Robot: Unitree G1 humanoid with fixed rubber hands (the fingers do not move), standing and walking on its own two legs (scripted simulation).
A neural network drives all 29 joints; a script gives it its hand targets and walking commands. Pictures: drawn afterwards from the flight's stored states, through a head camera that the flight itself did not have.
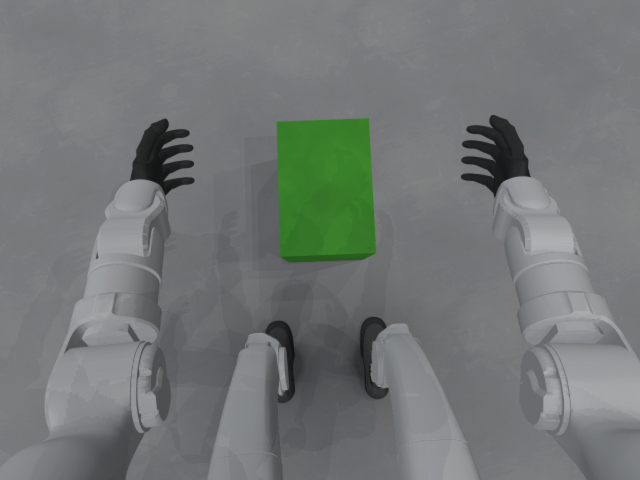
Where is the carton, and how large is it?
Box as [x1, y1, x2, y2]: [277, 118, 375, 261]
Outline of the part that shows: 368,118 277,122 279,227 281,257 288,261 363,259 375,252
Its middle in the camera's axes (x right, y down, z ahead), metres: +0.01 -0.10 +0.95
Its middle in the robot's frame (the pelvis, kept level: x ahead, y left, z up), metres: +0.52 -0.02 -0.57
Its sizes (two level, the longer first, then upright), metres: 0.296 0.202 0.238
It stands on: the floor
